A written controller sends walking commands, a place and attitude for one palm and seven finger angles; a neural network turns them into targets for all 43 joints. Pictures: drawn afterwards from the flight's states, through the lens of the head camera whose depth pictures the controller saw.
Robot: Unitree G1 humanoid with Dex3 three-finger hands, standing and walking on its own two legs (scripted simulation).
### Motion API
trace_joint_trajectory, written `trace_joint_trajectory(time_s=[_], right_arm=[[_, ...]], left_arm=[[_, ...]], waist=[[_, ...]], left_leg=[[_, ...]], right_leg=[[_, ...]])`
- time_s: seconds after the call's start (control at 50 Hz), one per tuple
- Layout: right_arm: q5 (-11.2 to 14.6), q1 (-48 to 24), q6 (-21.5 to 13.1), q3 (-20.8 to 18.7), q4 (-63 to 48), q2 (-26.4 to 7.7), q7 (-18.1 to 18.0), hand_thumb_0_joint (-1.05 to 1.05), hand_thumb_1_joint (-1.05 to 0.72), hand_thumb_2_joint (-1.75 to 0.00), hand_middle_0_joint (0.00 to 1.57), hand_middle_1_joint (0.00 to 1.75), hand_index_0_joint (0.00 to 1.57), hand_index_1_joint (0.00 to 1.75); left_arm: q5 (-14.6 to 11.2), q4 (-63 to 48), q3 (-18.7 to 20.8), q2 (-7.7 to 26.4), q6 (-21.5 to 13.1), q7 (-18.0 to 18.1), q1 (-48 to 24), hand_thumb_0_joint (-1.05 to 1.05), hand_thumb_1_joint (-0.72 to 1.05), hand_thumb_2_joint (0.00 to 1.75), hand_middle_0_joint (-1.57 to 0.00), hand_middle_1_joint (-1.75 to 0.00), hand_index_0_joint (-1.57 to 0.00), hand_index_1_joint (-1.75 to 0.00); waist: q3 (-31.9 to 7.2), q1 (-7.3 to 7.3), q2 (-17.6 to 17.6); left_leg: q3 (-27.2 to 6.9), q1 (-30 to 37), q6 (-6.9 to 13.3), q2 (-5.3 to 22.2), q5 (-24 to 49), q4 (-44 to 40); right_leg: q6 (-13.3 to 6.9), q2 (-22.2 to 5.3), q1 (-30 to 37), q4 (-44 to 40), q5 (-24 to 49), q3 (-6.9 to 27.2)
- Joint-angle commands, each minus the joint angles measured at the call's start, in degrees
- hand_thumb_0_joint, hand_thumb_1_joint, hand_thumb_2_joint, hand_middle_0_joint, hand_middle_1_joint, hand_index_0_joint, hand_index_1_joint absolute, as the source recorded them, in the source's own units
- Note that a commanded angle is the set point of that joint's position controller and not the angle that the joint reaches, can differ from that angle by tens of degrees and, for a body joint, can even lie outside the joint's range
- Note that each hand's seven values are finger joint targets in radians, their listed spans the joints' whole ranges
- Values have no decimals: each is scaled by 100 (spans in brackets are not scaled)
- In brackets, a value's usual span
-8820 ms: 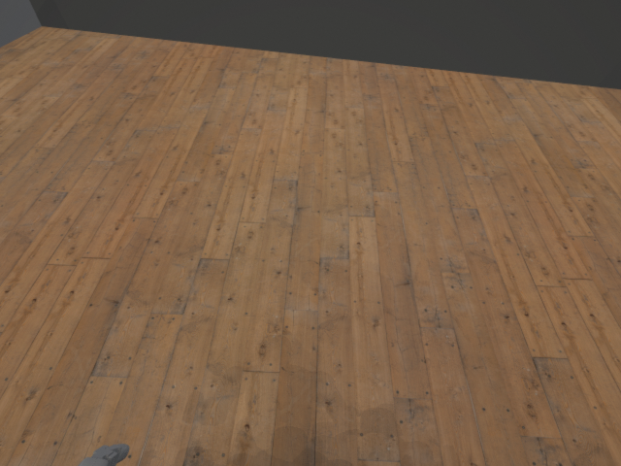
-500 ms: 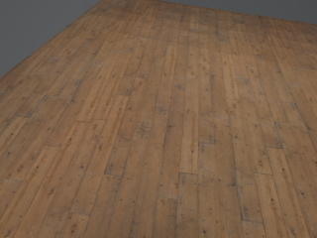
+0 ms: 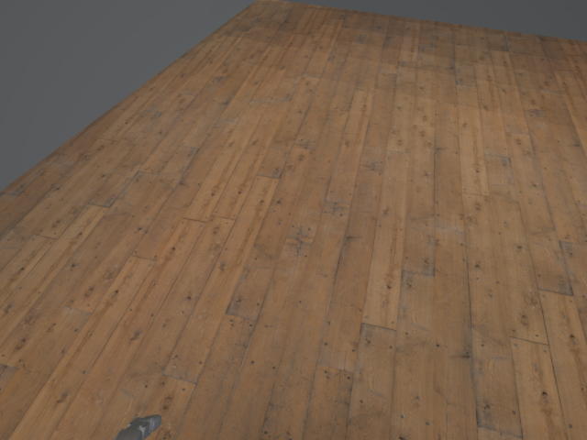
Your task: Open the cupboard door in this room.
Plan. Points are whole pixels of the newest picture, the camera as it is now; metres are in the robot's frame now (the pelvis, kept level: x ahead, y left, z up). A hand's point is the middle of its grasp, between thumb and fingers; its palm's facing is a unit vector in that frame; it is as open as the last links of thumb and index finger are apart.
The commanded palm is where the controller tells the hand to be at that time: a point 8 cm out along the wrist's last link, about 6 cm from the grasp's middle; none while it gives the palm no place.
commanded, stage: turn or walk to find it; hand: left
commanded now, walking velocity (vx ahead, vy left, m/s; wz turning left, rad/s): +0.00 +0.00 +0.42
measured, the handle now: out of the picture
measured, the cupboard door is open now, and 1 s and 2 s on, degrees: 0 0 0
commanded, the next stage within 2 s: stand and wait in 1.30 s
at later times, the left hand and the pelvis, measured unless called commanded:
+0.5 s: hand out of the picture -0.07 +0.19 -0.16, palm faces +0.30 -0.92 -0.25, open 7.4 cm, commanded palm none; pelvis -0.04 -0.01 +0.00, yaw +15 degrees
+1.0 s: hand out of the picture -0.06 +0.23 -0.15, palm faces +0.42 -0.87 -0.25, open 7.4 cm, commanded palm none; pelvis -0.07 +0.00 +0.01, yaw +26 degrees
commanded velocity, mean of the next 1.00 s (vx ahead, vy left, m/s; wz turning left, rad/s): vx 0.00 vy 0.00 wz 0.42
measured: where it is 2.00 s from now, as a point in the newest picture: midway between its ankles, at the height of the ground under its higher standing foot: outside the picture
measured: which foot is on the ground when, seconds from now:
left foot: down 0.00-0.02, up 0.04-0.54, down 0.56-1.00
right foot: up 0.00-0.00, down 0.02-0.56, up 0.58-1.00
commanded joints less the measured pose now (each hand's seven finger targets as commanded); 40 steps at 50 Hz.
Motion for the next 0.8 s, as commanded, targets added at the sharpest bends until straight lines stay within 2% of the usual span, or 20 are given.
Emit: trace_joint_trajectory(time_s=[0.0,0.02,0.04,0.06,0.08,0.1,0.14,0.2,0.28,0.4,0.46,0.48,0.5,0.52,0.54,0.56,0.6,0.64,0.7,0.78], right_arm=[[85,-151,-144,-193,-647,-430,-9,0,-90,-90,20,30,20,30],[41,-292,-78,-285,-647,-736,-20,0,-90,-90,20,30,20,30],[12,-135,1,-315,-514,-768,1,0,-90,-90,20,30,20,30],[10,-47,55,-343,-395,-758,26,0,-90,-90,20,30,20,30],[-4,50,87,-338,-255,-706,66,0,-90,-90,20,30,20,30],[-15,254,105,-317,-169,-637,88,0,-90,-90,20,30,20,30],[-7,385,120,-300,-106,-590,95,0,-90,-90,20,30,20,30],[-7,252,134,-292,-108,-626,93,0,-90,-90,20,30,20,30],[9,-96,120,-238,-185,-590,88,0,-90,-90,20,30,20,30],[83,-423,5,-118,-280,-455,69,0,-90,-90,20,30,20,30],[119,-190,-60,-100,-261,-452,40,0,-90,-90,20,30,20,30],[107,-5,-95,-96,-204,-472,35,0,-90,-90,20,30,20,30],[105,169,-138,-119,-152,-602,41,0,-90,-90,20,30,20,30],[68,309,-194,-217,-154,-1015,28,0,-90,-90,20,30,20,30],[37,414,-185,-319,-183,-1521,-13,0,-90,-90,20,30,20,30],[38,478,-128,-306,-128,-1565,-27,0,-90,-90,20,30,20,30],[14,-21,-159,-215,-178,-1224,-128,0,-90,-90,20,30,20,30],[31,-385,-194,-144,-299,-1098,-134,0,-90,-90,20,30,20,30],[64,-230,-245,-158,-304,-1089,-131,0,-90,-90,20,30,20,30],[54,25,-244,-194,-263,-1060,-126,0,-90,-90,20,30,20,30]], left_arm=[[109,-208,320,1446,-254,144,951,0,90,90,-20,-30,-20,-30],[62,-289,282,1421,-215,151,921,0,90,90,-20,-30,-20,-30],[50,-368,295,1186,-244,173,487,0,90,90,-20,-30,-20,-30],[36,-458,267,1041,-203,179,155,0,90,90,-20,-30,-20,-30],[33,-498,184,898,-210,148,-19,0,90,90,-20,-30,-20,-30],[27,-516,145,774,-242,131,-95,0,90,90,-20,-30,-20,-30],[23,-466,131,728,-272,122,77,0,90,90,-20,-30,-20,-30],[34,-356,146,738,-280,141,370,0,90,90,-20,-30,-20,-30],[79,-189,184,847,-266,149,691,0,90,90,-20,-30,-20,-30],[136,5,271,1093,-221,124,982,0,90,90,-20,-30,-20,-30],[128,93,281,1143,-198,104,870,0,90,90,-20,-30,-20,-30],[101,94,287,1137,-186,99,818,0,90,90,-20,-30,-20,-30],[53,82,277,1067,-150,90,778,0,90,90,-20,-30,-20,-30],[3,-14,242,821,-102,79,826,0,90,90,-20,-30,-20,-30],[7,-230,119,474,-64,44,628,0,90,90,-20,-30,-20,-30],[56,-289,100,620,9,61,273,0,90,90,-20,-30,-20,-30],[71,-140,172,652,72,51,172,0,90,90,-20,-30,-20,-30],[59,-3,175,663,37,-1,404,0,90,90,-20,-30,-20,-30],[48,51,166,652,7,-9,503,0,90,90,-20,-30,-20,-30],[39,-79,161,623,4,26,273,0,90,90,-20,-30,-20,-30]], waist=[[-649,484,-1956],[-544,520,-1449],[-365,293,-1507],[-87,163,-1246],[107,46,-906],[129,-40,-883],[80,1,-1018],[30,130,-1063],[11,309,-1021],[-351,507,-1218],[-572,343,-1257],[-689,232,-1183],[-762,95,-849],[-796,-11,280],[-532,-109,1705],[-372,-194,1116],[-29,-38,1243],[-13,159,825],[-298,163,481],[-392,54,535]], left_leg=[[113,-1859,-144,-156,-1845,1781],[-104,-1596,-117,59,-2147,2833],[-304,-1547,-102,212,-1811,3403],[-191,-1515,-110,273,-1505,3787],[-91,-1450,-158,332,-1136,4056],[7,-1459,-214,335,-840,4180],[105,-1527,-313,346,-568,4261],[157,-1588,-411,470,-525,4075],[291,-1454,-432,577,-923,3288],[717,-782,-315,533,-1507,1654],[886,-214,-236,446,-1209,732],[937,171,-205,433,-694,146],[833,846,-134,490,28,-562],[-294,1538,180,1319,523,-1053],[-1690,1665,755,2497,2112,-1282],[-1384,1070,1018,2676,2006,-1266],[-1098,687,878,2089,1668,-1332],[-717,777,844,1752,1971,-1194],[-568,1103,812,1573,2373,-1112],[-890,1263,921,1612,2325,-1094]], right_leg=[[-942,-2325,1897,-1890,1436,2114],[-1338,-2617,985,-1976,1465,2055],[-1325,-2297,521,-2165,724,1733],[-1194,-2077,215,-2226,304,1486],[-1021,-1742,29,-2150,305,1010],[-914,-1538,32,-2103,490,614],[-851,-1409,239,-2097,619,303],[-921,-1531,532,-2109,618,233],[-1097,-1761,777,-2042,781,279],[-1296,-1958,1129,-1557,2005,99],[-1169,-1943,1108,-1127,2468,-105],[-991,-1852,987,-844,2405,-312],[-713,-1689,514,-415,2017,-535],[-355,-1181,-504,533,810,-858],[6,-540,-1746,1592,-1541,-857],[-79,-568,-1467,2172,-1532,-361],[-66,-558,-1594,2650,-968,-28],[-21,-478,-1584,2831,-459,5],[80,-391,-1527,2854,-199,10],[143,-361,-1512,2554,-274,108]])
